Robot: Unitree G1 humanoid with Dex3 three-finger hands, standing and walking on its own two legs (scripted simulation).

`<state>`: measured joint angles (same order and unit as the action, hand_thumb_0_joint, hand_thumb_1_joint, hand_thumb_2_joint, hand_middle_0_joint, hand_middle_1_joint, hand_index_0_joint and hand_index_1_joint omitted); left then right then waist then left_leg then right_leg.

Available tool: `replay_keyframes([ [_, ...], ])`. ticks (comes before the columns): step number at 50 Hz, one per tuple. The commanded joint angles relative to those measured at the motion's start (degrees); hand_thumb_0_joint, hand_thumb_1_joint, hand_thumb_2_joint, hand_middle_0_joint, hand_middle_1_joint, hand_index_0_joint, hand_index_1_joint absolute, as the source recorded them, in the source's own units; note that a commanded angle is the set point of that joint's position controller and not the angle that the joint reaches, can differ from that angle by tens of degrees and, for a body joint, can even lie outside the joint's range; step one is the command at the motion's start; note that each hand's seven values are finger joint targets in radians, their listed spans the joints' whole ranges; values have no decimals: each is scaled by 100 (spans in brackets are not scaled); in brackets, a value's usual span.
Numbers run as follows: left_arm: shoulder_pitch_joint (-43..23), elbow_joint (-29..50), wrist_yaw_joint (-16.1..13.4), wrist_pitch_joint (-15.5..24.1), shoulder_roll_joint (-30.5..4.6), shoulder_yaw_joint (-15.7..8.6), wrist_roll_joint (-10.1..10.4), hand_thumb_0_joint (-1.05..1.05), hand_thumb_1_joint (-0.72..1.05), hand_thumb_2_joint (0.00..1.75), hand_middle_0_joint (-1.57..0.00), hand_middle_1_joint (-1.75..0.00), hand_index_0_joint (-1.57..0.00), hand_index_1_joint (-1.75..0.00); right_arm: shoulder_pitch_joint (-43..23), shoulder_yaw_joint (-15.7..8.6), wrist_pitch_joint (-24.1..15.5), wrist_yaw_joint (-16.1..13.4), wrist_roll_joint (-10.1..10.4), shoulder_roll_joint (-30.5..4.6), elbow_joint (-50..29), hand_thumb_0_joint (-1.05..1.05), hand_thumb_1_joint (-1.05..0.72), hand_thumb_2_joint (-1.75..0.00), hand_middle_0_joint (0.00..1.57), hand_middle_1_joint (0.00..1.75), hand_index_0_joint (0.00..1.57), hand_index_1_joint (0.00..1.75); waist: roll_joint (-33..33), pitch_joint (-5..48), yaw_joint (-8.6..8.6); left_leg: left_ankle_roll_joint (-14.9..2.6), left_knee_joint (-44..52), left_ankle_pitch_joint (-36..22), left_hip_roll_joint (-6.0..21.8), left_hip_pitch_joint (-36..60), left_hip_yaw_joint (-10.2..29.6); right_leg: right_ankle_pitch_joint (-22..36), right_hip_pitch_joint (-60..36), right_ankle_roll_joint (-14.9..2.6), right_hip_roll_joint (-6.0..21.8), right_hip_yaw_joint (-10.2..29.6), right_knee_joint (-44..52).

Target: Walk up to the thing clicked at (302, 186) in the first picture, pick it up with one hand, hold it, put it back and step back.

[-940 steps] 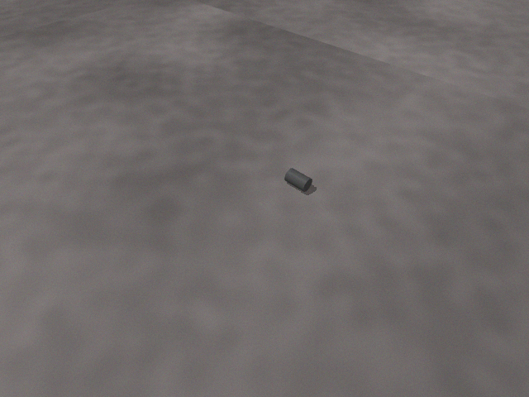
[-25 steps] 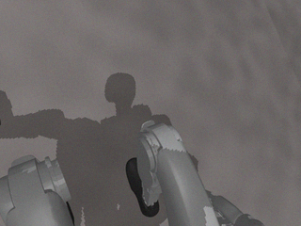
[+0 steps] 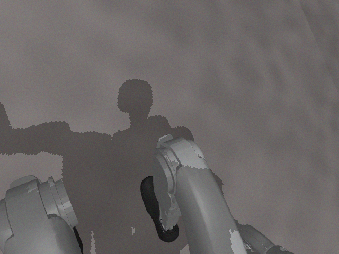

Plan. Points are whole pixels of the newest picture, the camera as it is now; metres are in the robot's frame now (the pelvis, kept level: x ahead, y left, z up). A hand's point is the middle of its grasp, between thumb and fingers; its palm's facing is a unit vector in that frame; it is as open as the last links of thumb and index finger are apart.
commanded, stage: close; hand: left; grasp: from above
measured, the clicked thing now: out of the picture +0.43 +0.34 -0.26
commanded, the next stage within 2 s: settle in 0.02 s
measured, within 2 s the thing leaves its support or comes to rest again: leaves its support in 0.44 s
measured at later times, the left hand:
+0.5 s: hand out of the picture +0.42 +0.35 -0.22, palm faces -0.40 -0.14 -0.90, open 10.6 cm
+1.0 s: hand out of the picture +0.41 +0.35 -0.12, palm faces -0.44 -0.10 -0.89, open 10.6 cm
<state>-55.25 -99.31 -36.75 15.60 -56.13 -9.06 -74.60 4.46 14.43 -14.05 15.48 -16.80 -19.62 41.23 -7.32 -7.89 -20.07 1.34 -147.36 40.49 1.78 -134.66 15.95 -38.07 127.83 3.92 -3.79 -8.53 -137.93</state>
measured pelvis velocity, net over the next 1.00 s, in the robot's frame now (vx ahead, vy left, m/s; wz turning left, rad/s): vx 0.00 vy -0.01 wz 0.09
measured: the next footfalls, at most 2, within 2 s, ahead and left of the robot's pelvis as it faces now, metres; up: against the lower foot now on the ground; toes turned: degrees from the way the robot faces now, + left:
none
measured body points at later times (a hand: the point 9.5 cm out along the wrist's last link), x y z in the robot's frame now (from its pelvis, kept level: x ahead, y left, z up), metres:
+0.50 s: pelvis +0.00 +0.00 +0.00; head +0.25 +0.13 +0.36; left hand +0.44 +0.35 -0.17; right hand +0.08 -0.26 -0.06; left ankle +0.07 +0.13 -0.26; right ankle +0.11 -0.12 -0.26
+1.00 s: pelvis +0.00 -0.01 +0.04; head +0.21 +0.09 +0.42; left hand +0.43 +0.35 -0.07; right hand +0.10 -0.26 -0.06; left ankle +0.07 +0.13 -0.26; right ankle +0.11 -0.12 -0.26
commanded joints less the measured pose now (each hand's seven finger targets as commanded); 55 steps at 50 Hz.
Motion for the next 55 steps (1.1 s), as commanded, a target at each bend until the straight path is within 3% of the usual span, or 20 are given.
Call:
replay_keyframes([
  [1,-1177,497,-152,-2,-1321,-2,92,0,60,75,-94,-64,-94,-65,911,-550,9,-85,34,-1821,-3,0,-89,-90,20,30,20,30,2647,3380,-123,-188,1534,-838,71,2567,-779,1089,-1770,-474,-183,-667,1205],
  [4,-1258,553,-171,-1,-1409,-57,82,0,63,74,-97,-62,-96,-63,961,-533,22,-84,14,-1843,34,0,-89,-90,20,30,20,30,2702,3497,-127,-175,1544,-987,74,2688,-743,1212,-1786,-472,-182,-707,1177],
  [6,-1291,524,-157,-12,-1299,56,99,0,64,75,-99,-61,-98,-61,901,-534,21,-103,48,-1849,-2,0,-89,-90,20,30,20,30,2605,3468,-162,-187,1501,-965,67,2598,-765,1204,-1793,-464,-175,-665,1190],
  [10,-1305,497,-124,-56,-1393,31,86,0,54,73,-97,-59,-97,-60,972,-510,-6,-95,42,-1823,21,0,-90,-90,20,30,20,30,2665,3328,-172,-189,1491,-869,59,2570,-796,1129,-1736,-459,-158,-665,1179],
  [11,-1254,661,-128,-60,-1448,-56,116,0,53,76,-97,-59,-96,-60,946,-564,16,-113,57,-1868,12,0,-90,-90,20,30,20,30,2749,3508,-76,-165,1579,-988,67,2687,-765,1203,-1813,-480,-174,-666,1206],
  [14,-1385,835,-21,-113,-1394,-16,104,0,55,75,-97,-60,-97,-61,989,-592,-11,-82,68,-1829,-1,0,-90,-90,20,30,20,30,2958,3625,-98,-136,1545,-1155,59,2881,-768,1354,-1713,-485,-139,-695,1087],
  [16,-1408,1147,32,-99,-1402,-48,172,0,56,77,-100,-59,-98,-61,921,-632,-7,-95,132,-1821,-29,0,-91,-90,20,30,20,30,3103,3733,5,-120,1597,-1118,41,2905,-799,1301,-1734,-501,-132,-671,1116],
  [19,-1146,1464,79,-138,-1597,-309,173,0,60,77,-103,-58,-102,-60,1028,-755,47,-86,141,-1790,39,0,-90,-90,20,30,20,30,3249,4051,161,-125,1618,-1225,49,2982,-858,1387,-1881,-522,-145,-606,1174],
  [21,-1161,1737,211,-189,-1061,-4,227,0,60,75,-102,-59,-101,-60,957,-789,34,-35,181,-1634,-29,0,-91,-90,20,30,20,30,3332,4183,169,-96,1606,-1406,30,3110,-913,1546,-1834,-532,-117,-593,1113],
  [24,-1314,2323,295,-247,-1268,-214,360,0,62,75,-103,-59,-103,-60,1083,-946,85,-36,291,-1688,19,0,-91,-90,20,30,20,30,3456,4525,278,-104,1707,-1478,14,3280,-914,1587,-1817,-543,-81,-559,1192],
  [26,-1078,2386,448,-323,-840,2,402,0,64,77,-106,-57,-105,-59,1080,-1030,183,-23,378,-1568,77,0,-91,-90,20,30,20,30,3491,4600,397,-110,1813,-1437,5,3262,-956,1543,-1706,-567,-80,-509,1252],
  [28,-1177,2452,581,-405,-741,27,408,0,67,75,-107,-58,-106,-59,1209,-1117,247,-17,446,-1559,69,0,-90,-90,20,30,20,30,3339,4500,338,-118,1839,-1463,-24,3182,-972,1562,-1613,-563,-50,-489,1263],
  [30,-1111,2604,742,-450,-599,97,451,0,67,81,-109,-59,-107,-61,1172,-1216,336,-47,571,-1487,54,0,-91,-90,20,30,20,30,3342,4655,500,-149,1946,-1320,-44,3170,-1027,1417,-1591,-592,-34,-401,1363],
  [32,-1230,2649,919,-505,-240,319,480,0,70,80,-110,-59,-109,-61,1284,-1244,433,-59,633,-1409,80,0,-90,-90,20,30,20,30,3083,4534,402,-187,2010,-1230,-69,3059,-1053,1379,-1593,-570,-27,-371,1482],
  [35,-1178,2737,1153,-528,-340,277,541,0,68,79,-109,-59,-108,-61,1302,-1313,562,-112,756,-1372,43,0,-91,-90,20,30,20,30,2792,4603,539,-235,2106,-1129,-112,2922,-1102,1260,-1699,-573,13,-283,1601],
  [39,-1303,2784,1446,-482,-89,411,586,0,65,80,-109,-60,-107,-62,1374,-1327,720,-197,838,-1268,-38,0,-91,-91,20,30,20,30,2394,4557,446,-287,2123,-1160,-143,2848,-1136,1292,-1837,-549,32,-212,1741],
  [42,-1373,2961,1585,-413,-300,293,565,0,64,81,-108,-61,-106,-63,1397,-1378,807,-287,886,-1290,-76,0,-91,-91,20,30,20,30,2400,4655,566,-274,2206,-1140,-168,2966,-1171,1204,-1855,-572,67,-170,1820],
  [44,-1411,2990,1664,-352,-207,374,535,0,62,84,-107,-61,-104,-64,1370,-1370,881,-333,911,-1212,-120,0,-91,-91,20,30,20,30,2461,4700,560,-267,2262,-1025,-169,2964,-1194,1081,-1884,-586,62,-131,1830],
  [49,-1493,3086,1733,-251,-359,298,491,0,62,81,-106,-60,-104,-63,1388,-1393,1005,-487,946,-1155,-196,0,-91,-90,20,30,20,30,2376,4637,631,-275,2424,-715,-191,2946,-1234,657,-1831,-617,61,-42,2021],
  [55,-1545,3311,1762,-258,-381,246,479,0,65,89,-107,-64,-105,-67,1496,-1487,1067,-620,1005,-1200,-188,0,-91,-90,20,30,20,30,2547,4825,710,-240,2617,-921,-190,3364,-1210,934,-1701,-624,137,-90,2025],
])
